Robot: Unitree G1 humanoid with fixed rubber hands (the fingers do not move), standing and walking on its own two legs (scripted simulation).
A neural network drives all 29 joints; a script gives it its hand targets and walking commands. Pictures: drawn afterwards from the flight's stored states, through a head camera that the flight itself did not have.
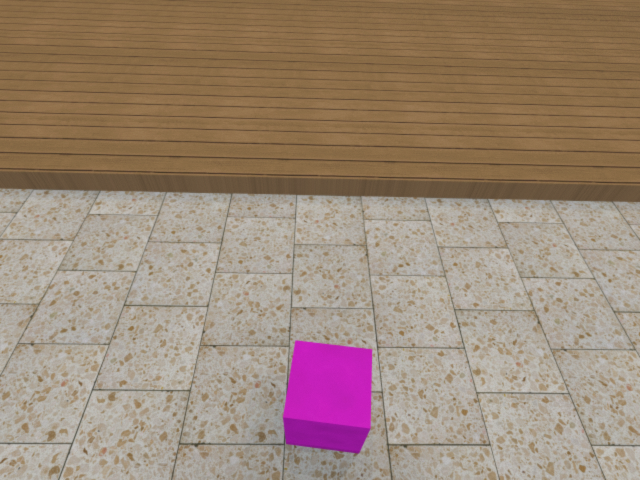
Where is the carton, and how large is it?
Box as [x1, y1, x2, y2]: [283, 340, 371, 453]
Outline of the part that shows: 295,340 283,414 286,443 358,453 370,428 371,349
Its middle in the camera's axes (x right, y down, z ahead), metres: +0.02 +0.46 +1.09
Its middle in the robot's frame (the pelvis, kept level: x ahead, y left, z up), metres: +0.43 -0.04 -0.64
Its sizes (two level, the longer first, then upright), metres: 0.210 0.200 0.250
